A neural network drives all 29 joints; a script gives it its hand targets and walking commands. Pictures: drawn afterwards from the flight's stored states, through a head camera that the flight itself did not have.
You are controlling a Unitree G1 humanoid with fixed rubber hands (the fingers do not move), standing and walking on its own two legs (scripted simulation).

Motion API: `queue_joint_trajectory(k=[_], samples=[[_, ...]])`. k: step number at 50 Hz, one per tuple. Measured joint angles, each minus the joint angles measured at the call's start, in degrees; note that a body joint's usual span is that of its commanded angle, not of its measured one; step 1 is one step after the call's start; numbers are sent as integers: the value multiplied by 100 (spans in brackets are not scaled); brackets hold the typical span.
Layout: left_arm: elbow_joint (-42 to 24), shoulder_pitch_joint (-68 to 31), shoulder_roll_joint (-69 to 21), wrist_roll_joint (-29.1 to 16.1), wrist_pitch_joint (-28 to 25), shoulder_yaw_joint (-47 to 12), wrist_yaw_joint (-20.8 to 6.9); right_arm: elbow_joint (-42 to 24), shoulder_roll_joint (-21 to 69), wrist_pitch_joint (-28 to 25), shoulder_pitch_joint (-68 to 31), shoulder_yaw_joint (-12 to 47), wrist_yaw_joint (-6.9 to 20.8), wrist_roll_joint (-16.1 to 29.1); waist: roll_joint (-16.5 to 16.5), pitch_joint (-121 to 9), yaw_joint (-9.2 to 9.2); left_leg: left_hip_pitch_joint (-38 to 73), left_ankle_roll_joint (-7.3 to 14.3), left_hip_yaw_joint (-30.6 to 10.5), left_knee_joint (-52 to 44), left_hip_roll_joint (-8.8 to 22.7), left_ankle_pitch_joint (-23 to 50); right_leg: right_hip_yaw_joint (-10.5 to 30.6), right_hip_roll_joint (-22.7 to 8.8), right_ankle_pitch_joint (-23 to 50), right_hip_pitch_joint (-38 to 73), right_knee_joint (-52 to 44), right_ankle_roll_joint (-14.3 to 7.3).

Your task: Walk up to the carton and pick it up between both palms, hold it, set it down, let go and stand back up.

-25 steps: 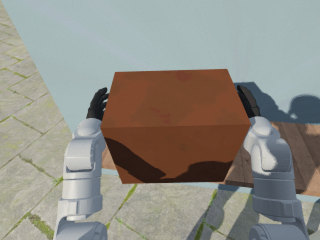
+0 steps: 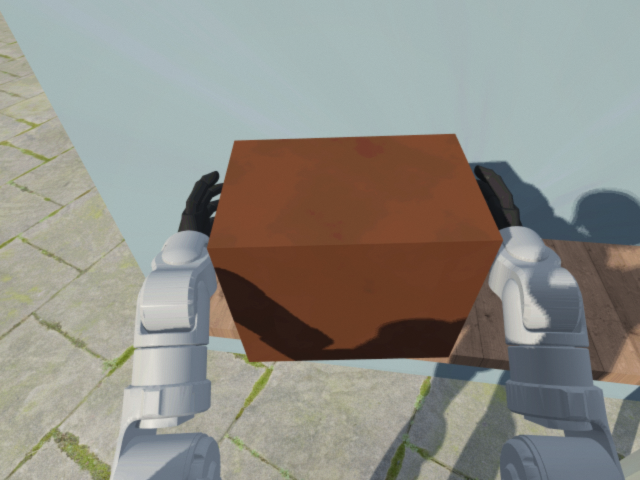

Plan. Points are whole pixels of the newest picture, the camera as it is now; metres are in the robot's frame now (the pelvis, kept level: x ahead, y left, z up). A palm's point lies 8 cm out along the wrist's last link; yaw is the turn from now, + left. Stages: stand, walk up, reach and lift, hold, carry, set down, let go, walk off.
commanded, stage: hold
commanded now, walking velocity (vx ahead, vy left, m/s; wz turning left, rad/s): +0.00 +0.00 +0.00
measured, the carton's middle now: (346, 254) +0.35 +0.00 +0.13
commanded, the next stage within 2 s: none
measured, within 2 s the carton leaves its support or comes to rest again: neither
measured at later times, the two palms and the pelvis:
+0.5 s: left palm (189, 237) +0.35 +0.19 +0.17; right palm (488, 227) +0.35 -0.16 +0.17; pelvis +0.01 +0.00 +0.00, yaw +1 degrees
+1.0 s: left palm (195, 238) +0.34 +0.18 +0.17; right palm (498, 233) +0.34 -0.17 +0.17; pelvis +0.00 +0.00 +0.00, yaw +0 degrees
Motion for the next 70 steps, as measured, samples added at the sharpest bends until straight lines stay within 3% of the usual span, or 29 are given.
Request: queue_joint_trajectory(k=[10, 34, 51, 70], samples=[[148, -75, 25, -15, 2, 47, -15, 130, 17, 36, -99, -9, -31, -13, 5, 14, 18, 125, -22, -20, -12, 19, -63, -16, 21, -60, 141, -33, -16], [-676, 433, 28, -92, 316, -104, 4, -643, 116, 308, 385, 95, -59, 43, -20, 171, 32, 338, 2, -55, -176, -33, -12, -45, -26, -2, 385, -233, 21], [-165, 54, -60, 14, 124, 31, -15, -188, 49, 130, 65, -42, 28, -37, 3, 85, -10, 130, 10, -25, -89, -21, 24, -14, -17, 11, 136, -83, 11], [-351, 223, -2, -45, 184, -47, -15, -388, 69, 211, 209, 37, -22, -7, 22, 147, 33, 283, -23, -71, -154, 2, 11, -56, 9, 1, 319, -182, -13]])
